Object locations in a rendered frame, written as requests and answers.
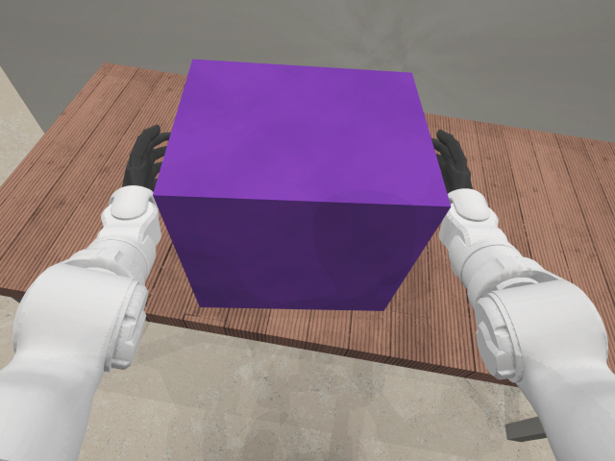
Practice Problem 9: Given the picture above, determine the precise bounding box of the table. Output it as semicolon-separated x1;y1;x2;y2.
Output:
0;62;615;442

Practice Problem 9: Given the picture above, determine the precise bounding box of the robot left upper arm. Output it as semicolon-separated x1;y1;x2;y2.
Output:
0;263;148;461

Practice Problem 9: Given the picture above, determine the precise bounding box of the carton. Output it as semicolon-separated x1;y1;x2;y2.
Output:
153;60;451;311

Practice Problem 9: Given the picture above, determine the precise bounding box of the robot right upper arm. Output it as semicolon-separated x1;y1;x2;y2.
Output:
475;279;615;461

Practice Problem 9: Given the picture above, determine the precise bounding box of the robot right hand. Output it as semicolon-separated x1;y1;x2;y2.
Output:
431;130;473;193

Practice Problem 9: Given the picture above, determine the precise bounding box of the left robot forearm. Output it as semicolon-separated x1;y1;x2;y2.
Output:
12;185;161;353

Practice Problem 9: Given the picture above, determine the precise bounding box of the right robot forearm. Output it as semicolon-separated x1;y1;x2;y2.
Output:
439;188;608;361

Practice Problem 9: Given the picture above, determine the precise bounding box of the robot left hand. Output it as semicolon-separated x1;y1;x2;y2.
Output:
122;125;171;192

